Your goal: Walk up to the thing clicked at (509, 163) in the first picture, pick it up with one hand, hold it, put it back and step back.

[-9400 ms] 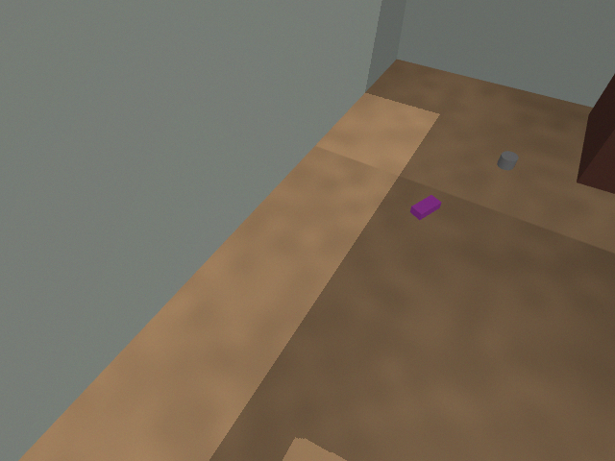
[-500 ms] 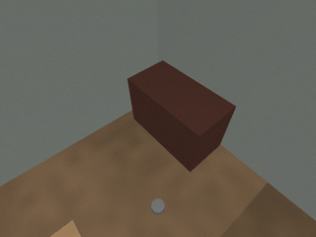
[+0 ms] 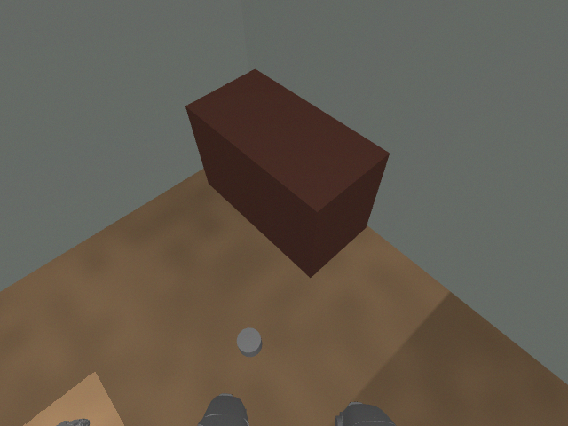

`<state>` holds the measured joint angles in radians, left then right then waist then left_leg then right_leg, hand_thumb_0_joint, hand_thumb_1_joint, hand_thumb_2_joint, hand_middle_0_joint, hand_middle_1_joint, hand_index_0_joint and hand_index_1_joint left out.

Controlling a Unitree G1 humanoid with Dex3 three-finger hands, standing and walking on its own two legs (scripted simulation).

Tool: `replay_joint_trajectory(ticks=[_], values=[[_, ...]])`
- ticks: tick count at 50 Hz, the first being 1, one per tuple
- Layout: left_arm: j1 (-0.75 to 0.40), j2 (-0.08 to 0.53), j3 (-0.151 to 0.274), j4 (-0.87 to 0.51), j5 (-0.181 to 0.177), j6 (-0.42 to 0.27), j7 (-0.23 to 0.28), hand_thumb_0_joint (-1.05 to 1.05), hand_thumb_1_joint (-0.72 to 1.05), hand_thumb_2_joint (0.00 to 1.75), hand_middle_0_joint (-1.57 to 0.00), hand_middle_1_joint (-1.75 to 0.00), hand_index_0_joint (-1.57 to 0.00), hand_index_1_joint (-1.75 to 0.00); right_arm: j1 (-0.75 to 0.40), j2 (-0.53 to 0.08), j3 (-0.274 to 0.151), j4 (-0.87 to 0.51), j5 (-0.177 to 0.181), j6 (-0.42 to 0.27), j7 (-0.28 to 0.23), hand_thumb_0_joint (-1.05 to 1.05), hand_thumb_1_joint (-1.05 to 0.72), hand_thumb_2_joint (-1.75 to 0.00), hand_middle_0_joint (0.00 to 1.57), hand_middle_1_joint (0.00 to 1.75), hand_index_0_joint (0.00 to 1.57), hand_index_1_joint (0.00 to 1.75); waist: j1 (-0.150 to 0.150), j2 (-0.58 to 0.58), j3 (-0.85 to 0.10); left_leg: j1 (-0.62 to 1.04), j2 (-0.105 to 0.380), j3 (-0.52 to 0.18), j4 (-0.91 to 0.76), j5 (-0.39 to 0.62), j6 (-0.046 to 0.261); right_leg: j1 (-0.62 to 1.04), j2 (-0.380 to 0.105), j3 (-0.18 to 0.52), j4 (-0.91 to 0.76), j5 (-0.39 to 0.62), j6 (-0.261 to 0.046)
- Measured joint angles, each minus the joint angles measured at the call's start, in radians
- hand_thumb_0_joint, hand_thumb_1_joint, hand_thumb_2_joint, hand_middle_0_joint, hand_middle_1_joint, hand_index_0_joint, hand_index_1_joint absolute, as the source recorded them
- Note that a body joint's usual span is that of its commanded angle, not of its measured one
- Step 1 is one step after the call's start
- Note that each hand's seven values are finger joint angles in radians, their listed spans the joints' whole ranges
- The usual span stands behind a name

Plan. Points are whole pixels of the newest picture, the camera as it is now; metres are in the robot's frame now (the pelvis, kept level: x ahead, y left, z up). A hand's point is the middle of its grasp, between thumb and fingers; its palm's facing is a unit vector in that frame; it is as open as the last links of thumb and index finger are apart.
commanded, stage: walk up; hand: left
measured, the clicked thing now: (249, 342) +0.41 +0.16 -0.71
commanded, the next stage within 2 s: none
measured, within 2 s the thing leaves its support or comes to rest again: neither
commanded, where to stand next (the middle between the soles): +0.07 -0.03 m, yaw +1 degrees
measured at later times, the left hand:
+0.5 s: hand out of the picture +0.12 +0.19 -0.11, palm faces +0.05 -0.93 -0.36, open 7.4 cm
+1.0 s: hand out of the picture +0.11 +0.21 -0.11, palm faces +0.02 -0.94 -0.33, open 7.4 cm
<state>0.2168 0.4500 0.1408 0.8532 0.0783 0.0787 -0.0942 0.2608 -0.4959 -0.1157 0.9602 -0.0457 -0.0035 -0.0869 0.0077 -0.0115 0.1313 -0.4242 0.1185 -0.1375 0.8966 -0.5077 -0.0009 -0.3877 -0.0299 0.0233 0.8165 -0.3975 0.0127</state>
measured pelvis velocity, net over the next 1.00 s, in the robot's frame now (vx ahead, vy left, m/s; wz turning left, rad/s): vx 0.04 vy -0.04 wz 0.01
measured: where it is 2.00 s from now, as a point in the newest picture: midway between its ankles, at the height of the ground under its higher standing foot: outside the picture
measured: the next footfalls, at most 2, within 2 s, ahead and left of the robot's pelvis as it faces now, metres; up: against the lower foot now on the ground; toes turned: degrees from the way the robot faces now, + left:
left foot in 0.22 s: +0.09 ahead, +0.07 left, +0.00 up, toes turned +0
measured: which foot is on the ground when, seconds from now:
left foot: up 0.00-0.20, down 0.22-1.00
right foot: down 0.00-1.00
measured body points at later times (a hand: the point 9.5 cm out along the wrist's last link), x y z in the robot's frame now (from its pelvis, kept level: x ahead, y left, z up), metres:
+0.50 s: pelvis +0.04 -0.06 +0.03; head +0.06 -0.07 +0.48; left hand +0.12 +0.24 -0.08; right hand +0.18 -0.34 -0.10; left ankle +0.05 +0.07 -0.70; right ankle +0.02 -0.14 -0.70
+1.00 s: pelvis +0.04 -0.04 +0.04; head +0.04 -0.04 +0.49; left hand +0.11 +0.26 -0.09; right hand +0.11 -0.34 -0.09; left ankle +0.05 +0.07 -0.70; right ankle +0.02 -0.13 -0.70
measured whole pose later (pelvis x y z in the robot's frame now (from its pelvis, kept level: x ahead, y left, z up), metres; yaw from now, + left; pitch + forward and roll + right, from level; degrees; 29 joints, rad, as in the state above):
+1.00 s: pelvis +0.04 -0.04 +0.04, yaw +1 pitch -3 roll +0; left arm 0.11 0.34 0.03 1.14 0.02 -0.02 0.00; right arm 0.11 -0.35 -0.02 1.13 -0.02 0.01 0.02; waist 0.00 0.00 0.06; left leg -0.11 0.00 0.04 0.31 -0.15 0.01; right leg -0.05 0.04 -0.02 0.29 -0.19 -0.04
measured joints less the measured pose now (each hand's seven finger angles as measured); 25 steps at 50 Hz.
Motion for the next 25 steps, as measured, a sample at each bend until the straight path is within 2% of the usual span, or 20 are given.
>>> replay_joint_trajectory(ticks=[2, 4, 6, 9, 11, 12, 13, 15, 18, 25], values=[[0.006, -0.036, -0.019, -0.009, -0.003, 0.006, 0.008, 0.01, 0.91, 0.90, -0.20, -0.30, -0.20, -0.30, 0.002, -0.003, 0.006, 0.009, 0.020, 0.002, -0.005, 0.00, -0.90, -0.90, 0.20, 0.30, 0.20, 0.30, 0.011, 0.008, 0.001, -0.049, -0.062, 0.015, 0.156, -0.038, 0.012, 0.022, 0.004, -0.009, -0.033, 0.008, -0.016], [0.018, -0.065, -0.040, -0.016, -0.008, 0.000, 0.018, 0.01, 0.91, 0.90, -0.20, -0.30, -0.20, -0.30, 0.007, 0.002, 0.021, 0.012, 0.032, -0.007, 0.005, 0.00, -0.91, -0.90, 0.20, 0.30, 0.20, 0.30, 0.020, 0.014, -0.006, -0.067, -0.095, 0.067, 0.188, -0.014, 0.015, 0.048, 0.013, -0.019, -0.083, 0.028, -0.031], [0.032, -0.079, -0.055, -0.012, -0.017, -0.014, 0.029, 0.01, 0.91, 0.90, -0.20, -0.30, -0.20, -0.30, 0.017, 0.023, 0.037, 0.011, 0.030, -0.018, 0.024, 0.00, -0.91, -0.90, 0.20, 0.30, 0.20, 0.30, 0.023, 0.007, -0.018, -0.048, -0.112, 0.119, 0.124, -0.007, 0.019, 0.072, 0.021, -0.031, -0.119, 0.037, -0.044], [0.049, -0.087, -0.073, 0.001, -0.036, -0.040, 0.046, 0.01, 0.91, 0.90, -0.21, -0.30, -0.20, -0.30, 0.023, 0.063, 0.058, 0.003, 0.020, -0.018, 0.053, 0.00, -0.91, -0.90, 0.20, 0.30, 0.20, 0.30, 0.021, -0.007, -0.033, 0.018, -0.131, 0.157, -0.037, 0.009, 0.027, 0.098, 0.033, -0.051, -0.139, 0.031, -0.054], [0.052, -0.086, -0.085, 0.015, -0.055, -0.051, 0.055, 0.01, 0.91, 0.90, -0.21, -0.30, -0.21, -0.30, 0.017, 0.088, 0.070, -0.006, 0.016, -0.022, 0.065, 0.00, -0.90, -0.90, 0.20, 0.30, 0.20, 0.30, 0.013, -0.014, -0.037, 0.086, -0.140, 0.164, -0.192, 0.102, 0.037, 0.105, 0.039, -0.064, -0.123, 0.013, -0.056], [0.047, -0.084, -0.092, 0.024, -0.063, -0.053, 0.061, 0.01, 0.91, 0.90, -0.21, -0.30, -0.21, -0.30, 0.010, 0.104, 0.072, -0.007, 0.013, -0.024, 0.068, 0.00, -0.90, -0.90, 0.20, 0.30, 0.20, 0.30, 0.006, -0.023, -0.033, 0.110, -0.146, 0.162, -0.245, 0.202, 0.039, 0.108, 0.034, -0.068, -0.108, 0.000, -0.056], [0.038, -0.083, -0.097, 0.036, -0.071, -0.053, 0.067, 0.01, 0.91, 0.90, -0.21, -0.30, -0.21, -0.30, -0.001, 0.123, 0.076, -0.007, 0.009, -0.024, 0.071, 0.00, -0.90, -0.90, 0.20, 0.30, 0.20, 0.30, 0.006, -0.041, -0.027, 0.125, -0.156, 0.167, -0.261, 0.224, 0.035, 0.114, 0.024, -0.064, -0.102, -0.007, -0.054], [0.023, -0.095, -0.108, 0.057, -0.083, -0.056, 0.075, 0.01, 0.91, 0.90, -0.21, -0.30, -0.20, -0.30, -0.021, 0.143, 0.089, -0.011, 0.013, -0.020, 0.084, 0.00, -0.90, -0.90, 0.20, 0.30, 0.20, 0.30, 0.008, -0.038, -0.030, 0.139, -0.148, 0.165, -0.266, 0.209, 0.028, 0.137, 0.033, -0.063, -0.130, -0.001, -0.049], [0.001, -0.112, -0.120, 0.089, -0.076, -0.079, 0.082, 0.01, 0.91, 0.90, -0.21, -0.30, -0.20, -0.30, -0.062, 0.160, 0.102, -0.007, 0.027, -0.009, 0.097, 0.00, -0.90, -0.90, 0.20, 0.30, 0.20, 0.30, 0.006, -0.009, -0.036, 0.164, -0.121, 0.148, -0.289, 0.206, 0.011, 0.188, 0.062, -0.077, -0.210, 0.034, -0.065], [-0.065, -0.120, -0.129, 0.138, -0.078, -0.114, 0.093, 0.01, 0.91, 0.90, -0.21, -0.30, -0.21, -0.30, -0.159, 0.155, 0.104, 0.008, 0.042, 0.002, 0.100, 0.00, -0.90, -0.90, 0.20, 0.30, 0.21, 0.30, 0.009, 0.032, -0.044, 0.228, -0.123, 0.143, -0.409, 0.264, 0.000, 0.246, 0.063, -0.080, -0.316, 0.084, -0.071]])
